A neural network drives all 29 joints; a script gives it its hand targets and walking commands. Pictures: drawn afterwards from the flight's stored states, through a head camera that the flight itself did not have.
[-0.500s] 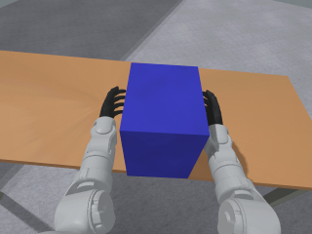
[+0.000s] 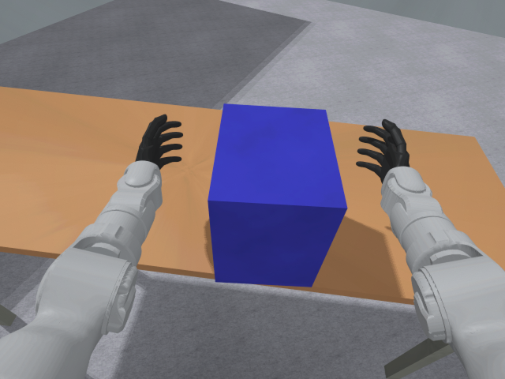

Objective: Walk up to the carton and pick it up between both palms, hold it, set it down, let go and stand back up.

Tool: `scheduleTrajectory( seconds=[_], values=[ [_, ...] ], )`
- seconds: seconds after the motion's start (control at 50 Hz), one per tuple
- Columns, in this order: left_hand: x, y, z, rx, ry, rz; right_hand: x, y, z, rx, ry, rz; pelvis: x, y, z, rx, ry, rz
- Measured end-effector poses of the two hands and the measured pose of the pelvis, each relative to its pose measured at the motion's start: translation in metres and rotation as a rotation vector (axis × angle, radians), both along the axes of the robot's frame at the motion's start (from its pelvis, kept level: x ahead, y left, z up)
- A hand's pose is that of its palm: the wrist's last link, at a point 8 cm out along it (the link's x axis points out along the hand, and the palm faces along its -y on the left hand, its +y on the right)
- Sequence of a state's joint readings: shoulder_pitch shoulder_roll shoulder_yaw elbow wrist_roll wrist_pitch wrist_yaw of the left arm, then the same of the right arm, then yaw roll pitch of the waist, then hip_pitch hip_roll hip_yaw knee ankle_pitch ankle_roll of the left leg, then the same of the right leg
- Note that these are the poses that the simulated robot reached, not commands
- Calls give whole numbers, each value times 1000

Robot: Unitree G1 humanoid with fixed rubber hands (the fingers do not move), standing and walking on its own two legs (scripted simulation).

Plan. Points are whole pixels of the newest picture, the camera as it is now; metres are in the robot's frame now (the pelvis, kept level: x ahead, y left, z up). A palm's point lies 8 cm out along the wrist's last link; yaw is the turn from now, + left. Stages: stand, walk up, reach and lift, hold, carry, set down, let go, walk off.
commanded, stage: set down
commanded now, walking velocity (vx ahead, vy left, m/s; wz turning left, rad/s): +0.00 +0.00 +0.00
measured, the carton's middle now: (269, 198) +0.42 +0.01 +0.06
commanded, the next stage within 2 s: none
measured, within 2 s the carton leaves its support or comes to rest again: neither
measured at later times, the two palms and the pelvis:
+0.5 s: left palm (145, 115) +0.44 +0.20 +0.20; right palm (402, 134) +0.45 -0.17 +0.20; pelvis +0.00 -0.02 +0.01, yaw +1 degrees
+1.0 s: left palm (126, 167) +0.38 +0.22 +0.15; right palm (402, 187) +0.39 -0.18 +0.15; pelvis +0.00 -0.02 +0.01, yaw +1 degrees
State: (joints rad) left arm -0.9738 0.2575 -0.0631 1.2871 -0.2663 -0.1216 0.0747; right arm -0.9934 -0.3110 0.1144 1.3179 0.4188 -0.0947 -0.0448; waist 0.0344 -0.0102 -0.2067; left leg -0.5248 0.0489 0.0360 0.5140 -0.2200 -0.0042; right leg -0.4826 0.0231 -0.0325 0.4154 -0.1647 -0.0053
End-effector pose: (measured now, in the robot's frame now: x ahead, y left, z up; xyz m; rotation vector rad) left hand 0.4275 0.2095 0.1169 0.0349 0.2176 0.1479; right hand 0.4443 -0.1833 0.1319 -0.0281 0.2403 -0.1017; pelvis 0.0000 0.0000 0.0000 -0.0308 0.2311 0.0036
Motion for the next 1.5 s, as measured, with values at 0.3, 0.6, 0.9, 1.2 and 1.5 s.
scheduleTrajectory(
  seconds=[0.3,0.6,0.9,1.2,1.5],
  values=[
    [7,-4,50,-12,4,6,4,15,38,35,-3,32,-8,-16,5,22,-34,-2],
    [13,-13,98,-10,15,-32,5,-1,74,56,0,-20,5,-20,11,14,-145,19],
    [-27,8,61,-5,39,-16,-33,-1,35,68,-1,9,6,-22,14,20,-246,20],
    [-78,11,36,-27,31,-7,-81,2,12,80,-30,-1,-10,-14,12,25,-269,17],
    [-119,4,-3,-41,66,-3,-127,-6,-25,89,-22,-12,-11,-12,11,30,-295,0]
  ],
)
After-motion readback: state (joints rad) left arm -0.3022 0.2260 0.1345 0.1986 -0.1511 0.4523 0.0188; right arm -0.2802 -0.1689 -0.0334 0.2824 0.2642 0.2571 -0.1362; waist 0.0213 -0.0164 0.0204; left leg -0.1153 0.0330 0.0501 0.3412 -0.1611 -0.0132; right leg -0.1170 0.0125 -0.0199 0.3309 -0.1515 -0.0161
